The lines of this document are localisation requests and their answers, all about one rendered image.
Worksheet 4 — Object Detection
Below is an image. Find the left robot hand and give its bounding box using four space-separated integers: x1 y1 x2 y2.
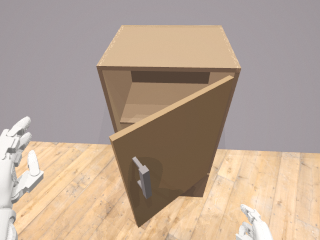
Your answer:
0 116 44 209

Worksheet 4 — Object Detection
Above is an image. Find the cupboard door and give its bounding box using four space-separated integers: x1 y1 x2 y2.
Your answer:
109 75 234 228

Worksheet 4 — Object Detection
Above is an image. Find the handle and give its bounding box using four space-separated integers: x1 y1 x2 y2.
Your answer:
132 157 152 199

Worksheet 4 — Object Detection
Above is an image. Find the right robot hand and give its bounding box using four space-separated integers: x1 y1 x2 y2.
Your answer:
235 204 274 240

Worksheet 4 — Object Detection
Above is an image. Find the robot left forearm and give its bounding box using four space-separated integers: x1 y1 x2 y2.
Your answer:
0 208 18 240

